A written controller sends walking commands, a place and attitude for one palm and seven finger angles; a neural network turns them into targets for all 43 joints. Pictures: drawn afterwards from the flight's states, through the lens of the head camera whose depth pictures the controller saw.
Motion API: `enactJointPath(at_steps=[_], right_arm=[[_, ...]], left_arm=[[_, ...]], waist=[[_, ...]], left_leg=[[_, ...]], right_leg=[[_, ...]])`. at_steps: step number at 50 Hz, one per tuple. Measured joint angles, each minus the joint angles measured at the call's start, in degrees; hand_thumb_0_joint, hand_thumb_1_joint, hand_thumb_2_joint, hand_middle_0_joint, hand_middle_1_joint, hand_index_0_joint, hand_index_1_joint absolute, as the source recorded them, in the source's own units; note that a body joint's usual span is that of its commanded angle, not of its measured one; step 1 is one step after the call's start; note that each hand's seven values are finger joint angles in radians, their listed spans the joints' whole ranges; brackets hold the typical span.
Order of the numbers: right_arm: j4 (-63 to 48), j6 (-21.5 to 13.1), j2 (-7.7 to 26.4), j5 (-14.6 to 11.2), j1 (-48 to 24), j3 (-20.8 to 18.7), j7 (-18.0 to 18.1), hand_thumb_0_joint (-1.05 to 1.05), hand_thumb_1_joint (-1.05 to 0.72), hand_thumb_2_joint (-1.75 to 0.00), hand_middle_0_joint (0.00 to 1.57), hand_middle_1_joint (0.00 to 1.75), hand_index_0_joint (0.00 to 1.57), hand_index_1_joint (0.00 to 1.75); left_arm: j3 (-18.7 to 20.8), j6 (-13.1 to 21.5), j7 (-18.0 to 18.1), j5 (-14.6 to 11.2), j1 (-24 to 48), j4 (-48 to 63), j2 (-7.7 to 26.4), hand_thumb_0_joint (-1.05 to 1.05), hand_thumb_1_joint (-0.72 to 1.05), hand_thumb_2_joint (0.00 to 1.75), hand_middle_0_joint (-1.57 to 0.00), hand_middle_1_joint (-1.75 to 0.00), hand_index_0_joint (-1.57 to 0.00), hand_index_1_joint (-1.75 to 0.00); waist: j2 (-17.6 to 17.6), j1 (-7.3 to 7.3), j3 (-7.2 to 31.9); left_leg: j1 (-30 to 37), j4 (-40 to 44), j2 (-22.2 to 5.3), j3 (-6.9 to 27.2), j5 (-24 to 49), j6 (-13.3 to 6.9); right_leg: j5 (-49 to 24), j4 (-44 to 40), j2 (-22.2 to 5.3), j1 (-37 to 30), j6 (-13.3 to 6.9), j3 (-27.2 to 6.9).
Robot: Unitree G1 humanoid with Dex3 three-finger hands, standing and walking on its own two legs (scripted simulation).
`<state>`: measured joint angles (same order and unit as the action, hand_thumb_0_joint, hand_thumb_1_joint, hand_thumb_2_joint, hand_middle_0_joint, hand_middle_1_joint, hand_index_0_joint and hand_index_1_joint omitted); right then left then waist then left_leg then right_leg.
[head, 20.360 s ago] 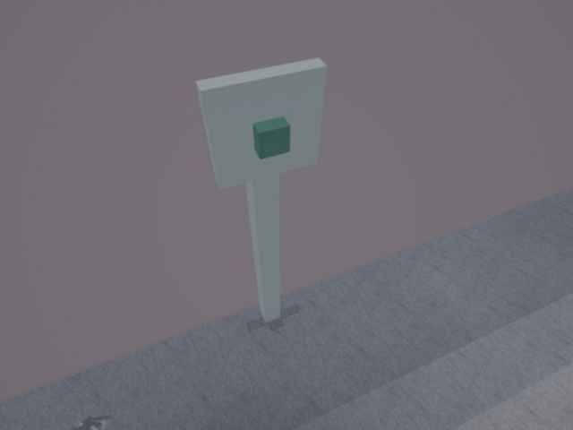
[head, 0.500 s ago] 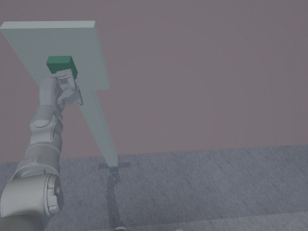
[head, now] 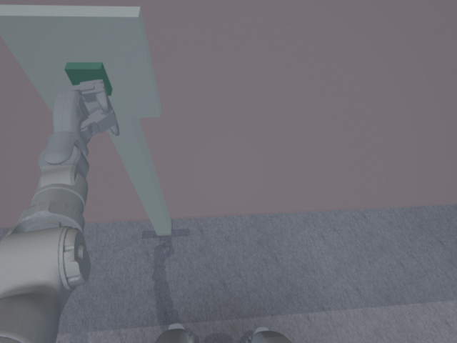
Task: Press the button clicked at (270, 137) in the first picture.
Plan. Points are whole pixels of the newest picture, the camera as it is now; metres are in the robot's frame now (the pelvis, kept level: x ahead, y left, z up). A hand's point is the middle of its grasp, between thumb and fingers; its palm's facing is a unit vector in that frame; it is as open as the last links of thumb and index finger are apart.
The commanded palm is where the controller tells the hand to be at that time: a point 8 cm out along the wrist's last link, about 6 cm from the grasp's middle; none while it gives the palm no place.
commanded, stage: press the button with the knuckle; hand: left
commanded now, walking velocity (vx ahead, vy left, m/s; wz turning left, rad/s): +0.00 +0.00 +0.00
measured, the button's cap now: (91, 76) +0.55 +0.22 +0.14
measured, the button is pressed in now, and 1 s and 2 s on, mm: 10 0 0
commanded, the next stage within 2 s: hold the button down briefly in 0.06 s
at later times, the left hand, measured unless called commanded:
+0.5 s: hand (109, 113) +0.49 +0.19 +0.11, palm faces +0.02 -1.00 -0.02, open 2.9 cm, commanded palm +0.49 +0.23 +0.11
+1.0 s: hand (111, 122) +0.47 +0.18 +0.10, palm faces +0.04 -1.00 +0.00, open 3.0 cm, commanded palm +0.43 +0.23 +0.11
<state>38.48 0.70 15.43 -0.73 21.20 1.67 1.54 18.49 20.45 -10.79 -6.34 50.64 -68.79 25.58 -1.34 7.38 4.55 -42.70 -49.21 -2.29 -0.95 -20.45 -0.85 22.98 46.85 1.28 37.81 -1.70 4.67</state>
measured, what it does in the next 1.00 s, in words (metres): stands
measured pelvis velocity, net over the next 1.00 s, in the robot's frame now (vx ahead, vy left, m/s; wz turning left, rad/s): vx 0.00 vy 0.01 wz -0.03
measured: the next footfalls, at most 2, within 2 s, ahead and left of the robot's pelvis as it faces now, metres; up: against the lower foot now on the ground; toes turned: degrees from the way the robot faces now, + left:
none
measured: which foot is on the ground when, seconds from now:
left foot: down 0.00-1.00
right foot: down 0.00-1.00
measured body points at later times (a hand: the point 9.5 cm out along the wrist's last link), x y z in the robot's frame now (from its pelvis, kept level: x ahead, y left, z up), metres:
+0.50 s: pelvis -0.02 +0.00 -0.01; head +0.07 +0.02 +0.43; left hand +0.48 +0.24 +0.11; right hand -0.03 -0.27 -0.11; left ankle +0.03 +0.11 -0.70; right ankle +0.00 -0.10 -0.70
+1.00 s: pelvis +0.00 +0.01 +0.00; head +0.07 +0.02 +0.45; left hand +0.46 +0.23 +0.11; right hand +0.04 -0.25 -0.11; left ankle +0.03 +0.11 -0.70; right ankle +0.00 -0.10 -0.70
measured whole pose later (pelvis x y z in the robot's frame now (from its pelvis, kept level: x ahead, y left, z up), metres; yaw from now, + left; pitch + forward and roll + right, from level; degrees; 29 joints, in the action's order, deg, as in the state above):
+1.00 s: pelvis +0.00 +0.01 +0.00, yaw -1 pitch +13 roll -2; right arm 35.8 0.4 15.3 -1.0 22.1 1.4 0.9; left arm 18.4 19.5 -9.3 -7.9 43.1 -59.8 21.8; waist -1.7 6.3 5.4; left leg -41.0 -49.0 -2.4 -2.7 -20.9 -1.6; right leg 22.7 46.7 1.4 36.7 -0.9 2.8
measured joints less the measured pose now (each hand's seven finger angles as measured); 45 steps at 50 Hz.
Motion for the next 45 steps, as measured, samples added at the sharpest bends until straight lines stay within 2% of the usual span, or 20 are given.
enactJointPath(at_steps=[11,25,35,45], right_arm=[[0.55,-1.4,0.72,0.15,1.43,0.74,0.51,0.0,-0.9,-0.9,0.21,0.3,0.2,0.3],[0.43,-2.7,1.24,0.49,2.91,0.93,0.48,0.0,-0.9,-0.9,0.21,0.3,0.2,0.3],[-0.72,-2.12,0.7,0.58,2.79,0.77,-0.13,0.0,-0.9,-0.9,0.21,0.3,0.2,0.3],[-1.88,-0.93,0.03,0.07,1.94,-0.07,-0.58,0.0,-0.9,-0.9,0.21,0.3,0.2,0.3]], left_arm=[[0.2,-0.01,-1.19,0.71,4.18,-3.83,3.08,-0.02,0.78,0.99,-1.3,-1.5,-1.36,-1.5],[0.64,-0.66,-0.73,1.2,5.87,-4.75,4.49,-0.01,0.76,0.99,-1.3,-1.5,-1.38,-1.5],[1.97,-0.39,-0.69,1.09,3.23,-2.32,3.1,-0.01,0.77,0.96,-1.3,-1.5,-1.37,-1.5],[0.68,-0.47,1.09,-1.01,-4.08,5.43,-1.66,0.0,0.81,0.92,-1.3,-1.5,-1.33,-1.5]], waist=[[-0.07,1.5,-0.25],[-0.09,2.67,-0.23],[-0.08,2.13,0.08],[-0.27,-0.09,0.62]], left_leg=[[-3.35,-1.58,-0.22,0.65,0.61,-0.04],[-5.46,-2.64,-0.39,0.76,1.07,-0.26],[-4.56,-2.43,-0.51,-0.01,0.82,-0.54],[-0.6,-0.77,-0.24,-1.18,0.12,-0.77]], right_leg=[[-0.65,1.17,0.21,2.99,-0.06,0.61],[-1.31,1.92,0.36,4.96,0.07,0.67],[-1.37,1.72,0.44,4.35,0.34,-0.13],[-0.83,0.46,0.2,0.94,0.67,-1.33]])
